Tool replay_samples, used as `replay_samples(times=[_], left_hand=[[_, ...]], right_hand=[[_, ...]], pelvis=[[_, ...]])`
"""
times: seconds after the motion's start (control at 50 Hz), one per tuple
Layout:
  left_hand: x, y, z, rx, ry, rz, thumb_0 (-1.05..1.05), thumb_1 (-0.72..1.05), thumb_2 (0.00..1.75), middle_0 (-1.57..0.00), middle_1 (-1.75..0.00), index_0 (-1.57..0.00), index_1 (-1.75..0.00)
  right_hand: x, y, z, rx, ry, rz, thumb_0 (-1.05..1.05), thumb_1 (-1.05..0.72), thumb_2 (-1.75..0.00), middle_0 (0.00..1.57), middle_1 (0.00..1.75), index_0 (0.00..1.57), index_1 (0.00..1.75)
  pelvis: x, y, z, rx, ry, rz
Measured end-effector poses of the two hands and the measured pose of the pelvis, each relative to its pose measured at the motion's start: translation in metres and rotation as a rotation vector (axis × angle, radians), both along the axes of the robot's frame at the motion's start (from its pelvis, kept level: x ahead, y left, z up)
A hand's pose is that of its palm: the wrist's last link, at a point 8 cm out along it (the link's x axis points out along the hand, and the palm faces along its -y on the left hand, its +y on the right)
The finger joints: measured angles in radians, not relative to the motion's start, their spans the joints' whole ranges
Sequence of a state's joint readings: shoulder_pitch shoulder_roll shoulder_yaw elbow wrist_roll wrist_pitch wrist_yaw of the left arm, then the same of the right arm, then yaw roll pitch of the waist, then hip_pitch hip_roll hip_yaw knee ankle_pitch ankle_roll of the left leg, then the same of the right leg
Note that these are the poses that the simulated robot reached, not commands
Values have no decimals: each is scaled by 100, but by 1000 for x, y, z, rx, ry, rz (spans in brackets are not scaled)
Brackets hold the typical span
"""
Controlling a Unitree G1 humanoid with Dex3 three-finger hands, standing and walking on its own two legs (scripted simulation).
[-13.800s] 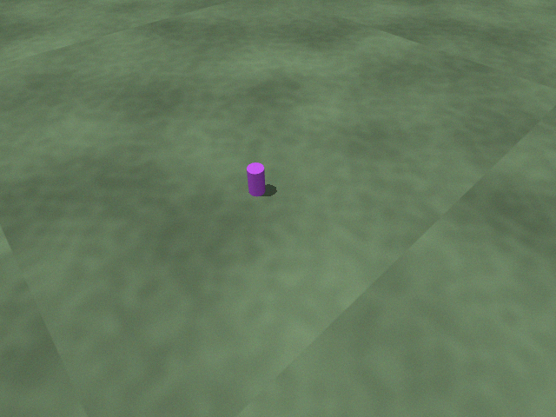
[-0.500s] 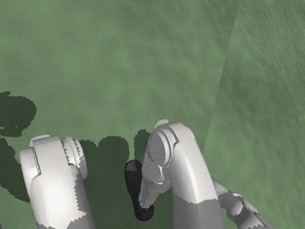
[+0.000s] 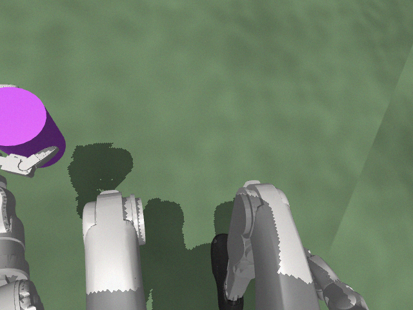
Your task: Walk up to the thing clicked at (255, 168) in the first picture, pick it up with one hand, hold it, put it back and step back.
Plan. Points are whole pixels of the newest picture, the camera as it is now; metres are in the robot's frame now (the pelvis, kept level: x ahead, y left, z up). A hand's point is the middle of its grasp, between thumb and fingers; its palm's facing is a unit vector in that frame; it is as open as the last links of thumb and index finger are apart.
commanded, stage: settle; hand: left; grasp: from the side
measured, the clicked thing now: (27, 133) +0.42 +0.31 -0.07
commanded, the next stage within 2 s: lift in 0.92 s
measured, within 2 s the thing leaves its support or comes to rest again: neither
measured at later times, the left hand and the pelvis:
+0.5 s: hand (16, 114) +0.41 +0.30 +0.01, palm faces +0.35 -0.94 -0.03, open 11.7 cm; pelvis +0.01 -0.01 +0.03, yaw +4 degrees
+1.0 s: hand (10, 104) +0.42 +0.30 +0.03, palm faces +0.36 -0.93 -0.03, open 11.7 cm; pelvis +0.00 -0.01 +0.05, yaw +5 degrees
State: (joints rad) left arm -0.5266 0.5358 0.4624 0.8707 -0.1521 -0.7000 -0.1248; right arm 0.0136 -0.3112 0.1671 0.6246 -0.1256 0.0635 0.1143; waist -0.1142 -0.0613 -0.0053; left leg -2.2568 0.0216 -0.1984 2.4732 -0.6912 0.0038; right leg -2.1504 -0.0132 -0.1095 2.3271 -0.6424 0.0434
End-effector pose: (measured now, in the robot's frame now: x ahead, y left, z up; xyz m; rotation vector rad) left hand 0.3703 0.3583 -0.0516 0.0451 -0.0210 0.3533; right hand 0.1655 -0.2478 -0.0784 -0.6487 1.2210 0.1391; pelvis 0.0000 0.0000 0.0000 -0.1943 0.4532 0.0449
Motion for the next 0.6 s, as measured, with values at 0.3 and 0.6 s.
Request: replay_samples(times=[0.3,0.6], left_hand=[[6,-12,42,-6,13,-8,-2,-55,104,-59,-94,-62,-95],[4,-18,65,-18,32,2,-2,-59,108,-60,-94,-63,-96]], right_hand=[[2,-17,-4,46,-20,-105,0,-90,-90,21,30,20,30],[3,-19,9,61,-47,-138,0,-91,-90,21,30,20,30]], pelvis=[[6,-11,17,56,64,16],[7,-13,36,79,88,23]])
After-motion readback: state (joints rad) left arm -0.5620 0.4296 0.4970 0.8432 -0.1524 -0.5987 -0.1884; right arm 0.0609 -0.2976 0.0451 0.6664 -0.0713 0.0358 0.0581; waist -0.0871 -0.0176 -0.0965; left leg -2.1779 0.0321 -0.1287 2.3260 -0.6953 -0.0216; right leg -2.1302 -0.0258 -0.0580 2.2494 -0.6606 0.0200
